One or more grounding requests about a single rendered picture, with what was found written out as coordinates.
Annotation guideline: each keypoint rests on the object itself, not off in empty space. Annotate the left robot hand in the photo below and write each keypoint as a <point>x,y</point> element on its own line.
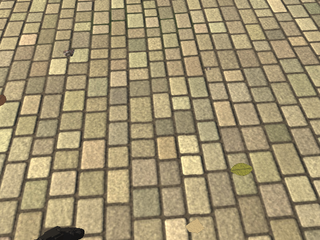
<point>58,233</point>

